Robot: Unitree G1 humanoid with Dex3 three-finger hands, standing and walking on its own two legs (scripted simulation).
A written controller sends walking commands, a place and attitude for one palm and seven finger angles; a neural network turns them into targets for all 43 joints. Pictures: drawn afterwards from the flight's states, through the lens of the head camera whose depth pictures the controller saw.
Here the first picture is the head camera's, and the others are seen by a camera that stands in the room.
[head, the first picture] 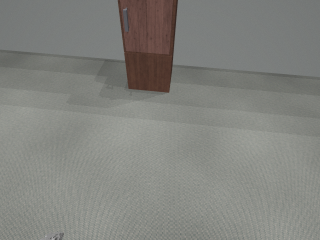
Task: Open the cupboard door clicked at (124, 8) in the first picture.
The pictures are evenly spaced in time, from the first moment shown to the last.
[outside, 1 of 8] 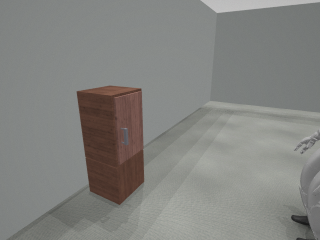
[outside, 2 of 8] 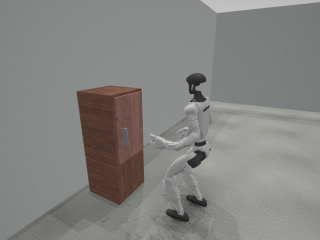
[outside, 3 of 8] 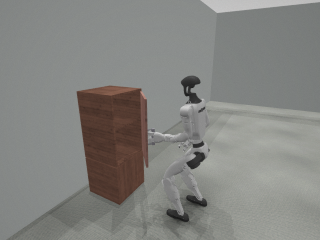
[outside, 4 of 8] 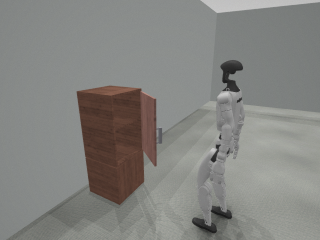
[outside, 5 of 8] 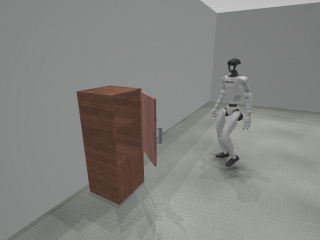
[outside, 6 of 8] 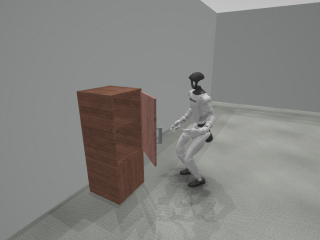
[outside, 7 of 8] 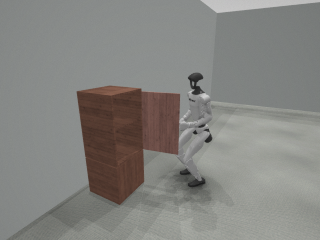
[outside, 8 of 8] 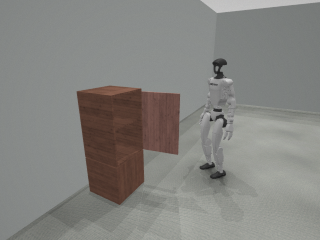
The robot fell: no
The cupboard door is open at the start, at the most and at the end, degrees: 0 101 100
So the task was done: yes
